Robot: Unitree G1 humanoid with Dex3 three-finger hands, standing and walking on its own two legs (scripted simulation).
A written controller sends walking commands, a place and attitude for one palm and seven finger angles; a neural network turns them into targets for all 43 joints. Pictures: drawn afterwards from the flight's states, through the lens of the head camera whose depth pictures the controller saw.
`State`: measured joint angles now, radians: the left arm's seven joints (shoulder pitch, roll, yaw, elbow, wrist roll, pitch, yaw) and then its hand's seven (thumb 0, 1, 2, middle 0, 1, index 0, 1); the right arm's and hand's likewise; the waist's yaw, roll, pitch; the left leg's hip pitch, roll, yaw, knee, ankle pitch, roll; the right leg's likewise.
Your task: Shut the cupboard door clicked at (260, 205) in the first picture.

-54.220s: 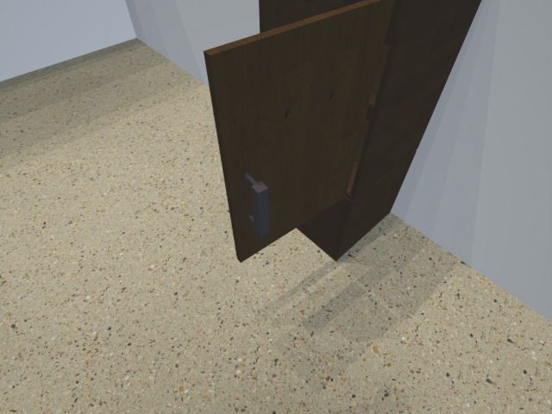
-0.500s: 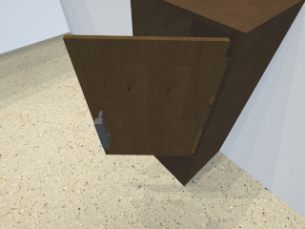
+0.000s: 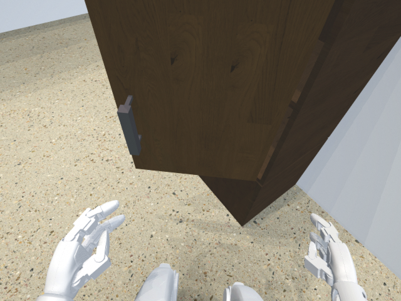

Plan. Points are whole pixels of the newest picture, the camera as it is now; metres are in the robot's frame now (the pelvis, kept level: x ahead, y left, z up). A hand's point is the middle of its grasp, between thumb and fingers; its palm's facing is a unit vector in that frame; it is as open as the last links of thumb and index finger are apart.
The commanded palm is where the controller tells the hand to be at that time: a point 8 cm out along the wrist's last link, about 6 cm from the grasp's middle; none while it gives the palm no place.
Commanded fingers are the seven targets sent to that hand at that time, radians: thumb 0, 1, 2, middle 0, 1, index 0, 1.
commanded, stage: raise the hand and make a fist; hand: left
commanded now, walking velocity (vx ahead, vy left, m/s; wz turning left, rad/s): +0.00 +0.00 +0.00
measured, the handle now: (132, 126) +0.51 +0.22 +0.01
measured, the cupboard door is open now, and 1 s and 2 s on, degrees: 48 48 48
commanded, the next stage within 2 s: bring the fist close to the handle in 1.54 s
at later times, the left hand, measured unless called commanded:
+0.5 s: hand (99, 238) +0.22 +0.20 +0.03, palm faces +0.00 -1.00 -0.02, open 4.0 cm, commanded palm +0.19 +0.25 +0.03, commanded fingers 0.00 0.90 0.90 -1.01 -1.18 -1.01 -1.18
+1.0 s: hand (90, 238) +0.22 +0.22 +0.03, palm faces -0.01 -1.00 -0.02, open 3.1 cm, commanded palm +0.20 +0.27 +0.03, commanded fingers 0.00 0.90 0.90 -1.30 -1.50 -1.30 -1.50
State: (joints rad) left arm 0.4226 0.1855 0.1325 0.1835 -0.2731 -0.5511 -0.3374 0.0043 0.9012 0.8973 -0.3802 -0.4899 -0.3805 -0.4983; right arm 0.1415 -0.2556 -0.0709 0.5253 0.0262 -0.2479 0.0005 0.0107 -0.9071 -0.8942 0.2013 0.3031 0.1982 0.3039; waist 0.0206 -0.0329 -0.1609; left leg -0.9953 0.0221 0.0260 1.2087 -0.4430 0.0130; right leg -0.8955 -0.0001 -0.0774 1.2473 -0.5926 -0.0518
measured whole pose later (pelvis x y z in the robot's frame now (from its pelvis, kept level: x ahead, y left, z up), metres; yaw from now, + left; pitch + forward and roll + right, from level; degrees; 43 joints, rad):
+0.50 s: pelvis +0.01 +0.01 -0.01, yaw -1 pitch +19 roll -3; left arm 0.46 0.22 0.16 -0.02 -0.31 -0.47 -0.28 0.02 0.90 0.90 -0.83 -0.98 -0.83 -0.99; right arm 0.25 -0.21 -0.03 0.57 0.03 -0.19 -0.06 0.01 -0.90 -0.89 0.20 0.30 0.20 0.30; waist 0.01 0.04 -0.18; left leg -1.12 0.04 0.00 1.29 -0.50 0.03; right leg -0.99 0.02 -0.09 1.27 -0.61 -0.03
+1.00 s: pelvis +0.00 +0.03 -0.01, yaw +0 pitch +18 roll -5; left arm 0.41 0.25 0.11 -0.04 -0.25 -0.44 -0.23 0.02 0.90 0.90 -1.26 -1.45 -1.26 -1.46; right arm 0.20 -0.21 0.03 0.47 0.01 -0.16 -0.03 0.01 -0.90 -0.89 0.21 0.30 0.20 0.30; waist 0.01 0.03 -0.18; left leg -1.13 0.02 -0.01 1.30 -0.48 0.06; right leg -0.97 0.01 -0.11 1.25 -0.59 -0.01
